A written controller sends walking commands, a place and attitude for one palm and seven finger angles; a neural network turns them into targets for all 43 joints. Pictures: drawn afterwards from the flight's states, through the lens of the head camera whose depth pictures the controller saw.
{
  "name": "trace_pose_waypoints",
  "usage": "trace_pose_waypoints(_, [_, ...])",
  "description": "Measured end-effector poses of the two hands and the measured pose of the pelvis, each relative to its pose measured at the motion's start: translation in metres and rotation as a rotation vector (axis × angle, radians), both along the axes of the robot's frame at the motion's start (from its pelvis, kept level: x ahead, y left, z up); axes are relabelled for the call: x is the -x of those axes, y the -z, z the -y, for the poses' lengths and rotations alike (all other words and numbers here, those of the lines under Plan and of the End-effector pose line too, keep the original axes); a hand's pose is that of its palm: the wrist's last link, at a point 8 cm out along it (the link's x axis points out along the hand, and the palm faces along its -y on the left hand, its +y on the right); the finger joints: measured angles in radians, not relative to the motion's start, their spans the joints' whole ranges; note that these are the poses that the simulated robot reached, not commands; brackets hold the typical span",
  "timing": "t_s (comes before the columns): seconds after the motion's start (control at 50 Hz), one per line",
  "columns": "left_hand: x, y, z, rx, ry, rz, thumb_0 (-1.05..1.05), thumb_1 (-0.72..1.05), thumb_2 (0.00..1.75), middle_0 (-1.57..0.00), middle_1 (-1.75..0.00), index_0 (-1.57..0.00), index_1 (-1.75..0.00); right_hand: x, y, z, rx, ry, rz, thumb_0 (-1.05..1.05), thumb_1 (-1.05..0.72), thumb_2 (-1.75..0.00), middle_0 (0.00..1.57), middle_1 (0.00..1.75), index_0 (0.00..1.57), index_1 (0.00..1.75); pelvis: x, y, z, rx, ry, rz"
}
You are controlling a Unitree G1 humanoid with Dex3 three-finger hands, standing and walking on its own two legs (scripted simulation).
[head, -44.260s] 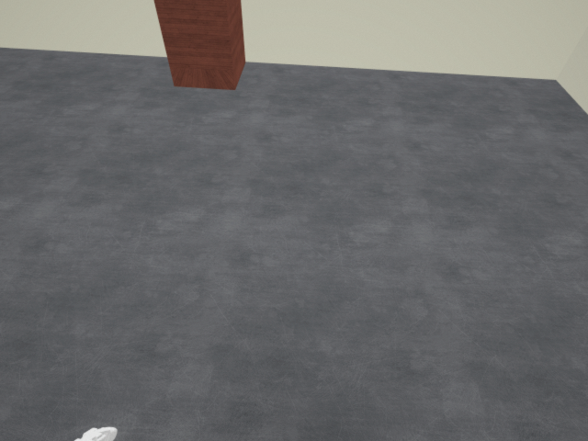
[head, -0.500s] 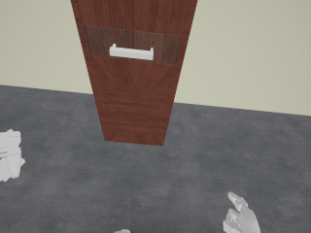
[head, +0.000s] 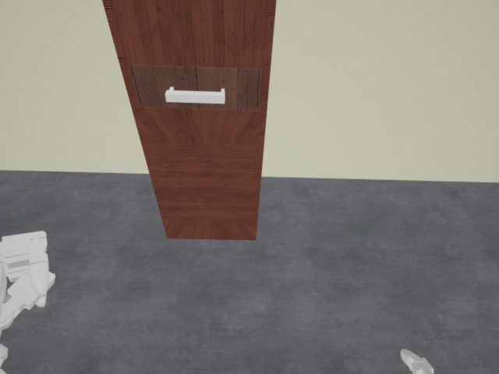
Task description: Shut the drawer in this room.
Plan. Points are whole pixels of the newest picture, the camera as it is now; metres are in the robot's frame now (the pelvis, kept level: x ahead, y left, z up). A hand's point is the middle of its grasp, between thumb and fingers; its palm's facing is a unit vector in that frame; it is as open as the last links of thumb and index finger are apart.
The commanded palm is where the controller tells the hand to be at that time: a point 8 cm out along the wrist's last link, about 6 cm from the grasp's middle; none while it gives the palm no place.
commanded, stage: stop stepping back and stand still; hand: left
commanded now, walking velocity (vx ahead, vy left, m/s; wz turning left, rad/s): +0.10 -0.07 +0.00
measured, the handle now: (196, 93) +0.87 +0.20 +0.03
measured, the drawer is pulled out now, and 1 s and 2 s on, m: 0.00 0.00 0.00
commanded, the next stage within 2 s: let the arm hang, fingers relaxed in 0.40 s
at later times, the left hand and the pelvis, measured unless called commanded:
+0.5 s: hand (33, 296) +0.17 +0.25 +0.16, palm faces +0.43 -0.80 -0.41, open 3.3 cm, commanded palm none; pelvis -0.02 +0.00 -0.01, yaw +1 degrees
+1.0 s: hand out of the picture -0.04 +0.20 -0.17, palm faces +0.06 -0.97 -0.23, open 4.5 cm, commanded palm none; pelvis -0.01 +0.00 +0.00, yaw +2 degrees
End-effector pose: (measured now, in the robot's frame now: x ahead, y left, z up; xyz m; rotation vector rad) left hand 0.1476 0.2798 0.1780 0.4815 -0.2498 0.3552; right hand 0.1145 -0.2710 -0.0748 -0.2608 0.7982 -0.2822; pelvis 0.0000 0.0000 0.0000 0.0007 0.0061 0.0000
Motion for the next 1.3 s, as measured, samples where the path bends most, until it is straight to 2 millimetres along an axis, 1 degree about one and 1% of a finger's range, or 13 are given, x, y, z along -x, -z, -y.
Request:
trace_pose_waypoints(0.16, [0.025,-0.007,0.004,-0.035,0.033,0.012,0.02,0.89,0.9,-1.4,-1.6,-1.41,-1.6,0.009,-0.009,-0.026,-0.047,-0.049,0.088,0.02,-0.91,-0.9,0.2,0.3,0.2,0.3,0.024,-0.002,0.001,0.004,0.003,0.022])
trace_pose_waypoints(0.32, [0.044,-0.009,0.007,-0.032,-0.013,0.03,0.02,0.89,0.9,-1.4,-1.6,-1.41,-1.6,0.005,0.005,-0.046,-0.104,-0.124,0.067,0.01,-0.9,-0.9,0.2,0.3,0.21,0.3,0.033,0.002,0.005,0.019,-0.009,0.023])
trace_pose_waypoints(0.52, [0.017,0.007,-0.003,-0.037,-0.028,0.0,0.01,0.89,0.9,-1.4,-1.6,-1.41,-1.6,-0.006,0.013,-0.048,-0.104,-0.131,0.052,0.01,-0.9,-0.9,0.2,0.3,0.21,0.3,0.021,0.007,0.002,-0.014,-0.022,0.022])
trace_pose_waypoints(0.56, [-0.001,0.05,-0.007,0.016,-0.031,-0.181,0.01,0.89,0.9,-1.4,-1.6,-1.41,-1.6,-0.009,0.027,-0.045,-0.135,-0.156,0.004,0.01,-0.9,-0.9,0.2,0.3,0.21,0.3,0.021,0.009,0.003,-0.016,-0.032,0.003])
trace_pose_waypoints(0.62, [-0.009,0.149,-0.002,0.189,-0.074,-0.576,0.0,0.9,0.9,-1.36,-1.57,-1.37,-1.56,-0.005,0.047,-0.039,-0.161,-0.148,-0.094,0.01,-0.9,-0.9,0.2,0.3,0.21,0.3,0.019,0.011,0.003,-0.008,-0.037,-0.005])
trace_pose_waypoints(0.68, [0.018,0.242,0.024,0.346,-0.083,-0.938,0.01,0.91,0.9,-1.29,-1.5,-1.3,-1.5,0.01,0.054,-0.034,-0.153,-0.12,-0.183,0.01,-0.9,-0.9,0.2,0.3,0.21,0.3,0.016,0.012,0.004,0.001,-0.044,0.012])
trace_pose_waypoints(0.72, [0.049,0.288,0.047,0.439,-0.077,-1.138,0.01,0.91,0.9,-1.23,-1.44,-1.23,-1.44,0.024,0.054,-0.031,-0.135,-0.09,-0.246,0.01,-0.91,-0.9,0.2,0.3,0.21,0.3,0.014,0.012,0.004,0.002,-0.044,0.025])
trace_pose_waypoints(0.74, [0.066,0.304,0.057,0.479,-0.084,-1.219,0.01,0.91,0.9,-1.19,-1.41,-1.2,-1.4,0.032,0.053,-0.03,-0.125,-0.075,-0.28,0.01,-0.91,-0.9,0.2,0.3,0.2,0.3,0.012,0.011,0.005,-0.002,-0.041,0.03])
trace_pose_waypoints(0.78, [0.087,0.316,0.048,0.507,-0.173,-1.275,0.02,0.9,0.9,-1.13,-1.41,-1.14,-1.33,0.051,0.051,-0.028,-0.106,-0.061,-0.355,0.01,-0.91,-0.9,0.2,0.3,0.2,0.3,0.011,0.008,0.007,-0.001,-0.045,0.03])
trace_pose_waypoints(0.94, [0.173,0.32,0.035,0.544,-0.281,-1.551,0.01,0.91,0.9,-0.84,-1.07,-0.84,-1.01,0.111,0.057,-0.035,-0.121,-0.011,-0.583,0.01,-0.91,-0.9,0.2,0.3,0.2,0.3,0.012,-0.003,0.002,0.012,-0.047,0.027])
trace_pose_waypoints(1.04, [0.207,0.315,0.04,0.554,-0.311,-1.646,0.01,0.91,0.9,-0.64,-0.83,-0.64,-0.8,0.131,0.063,-0.048,-0.164,0.004,-0.627,0.01,-0.91,-0.9,0.2,0.3,0.2,0.3,0.016,-0.006,-0.002,0.008,-0.04,0.037])
trace_pose_waypoints(1.14, [0.221,0.314,0.051,0.574,-0.308,-1.67,0.01,0.91,0.9,-0.44,-0.6,-0.45,-0.58,0.142,0.069,-0.062,-0.205,0.004,-0.635,0.01,-0.91,-0.9,0.2,0.3,0.2,0.3,0.02,-0.007,-0.005,0.005,-0.035,0.047])
trace_pose_waypoints(1.3, [0.219,0.318,0.071,0.606,-0.267,-1.64,0.01,0.91,0.9,-0.25,-0.37,-0.26,-0.37,0.156,0.072,-0.074,-0.241,0.016,-0.636,0.01,-0.91,-0.9,0.2,0.3,0.2,0.3,0.028,-0.006,-0.004,0.001,-0.032,0.053])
